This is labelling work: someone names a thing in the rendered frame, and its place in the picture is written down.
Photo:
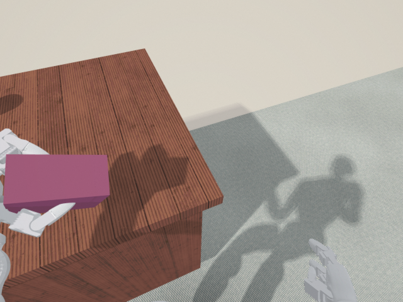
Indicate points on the robot right hand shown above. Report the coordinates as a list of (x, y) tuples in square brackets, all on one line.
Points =
[(334, 283)]

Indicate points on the sponge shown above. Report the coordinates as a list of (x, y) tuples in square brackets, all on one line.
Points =
[(41, 182)]

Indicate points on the table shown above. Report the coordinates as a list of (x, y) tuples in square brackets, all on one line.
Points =
[(147, 232)]

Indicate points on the robot left hand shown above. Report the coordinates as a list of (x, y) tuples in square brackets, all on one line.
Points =
[(25, 221)]

